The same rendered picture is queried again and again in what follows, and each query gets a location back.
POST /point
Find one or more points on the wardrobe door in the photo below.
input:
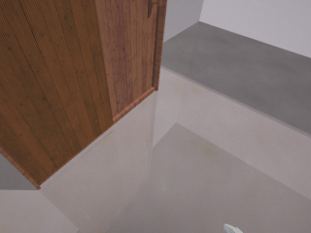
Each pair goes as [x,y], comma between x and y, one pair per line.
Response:
[128,34]
[54,95]

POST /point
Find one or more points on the right robot hand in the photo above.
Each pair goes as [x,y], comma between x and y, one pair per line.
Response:
[230,229]

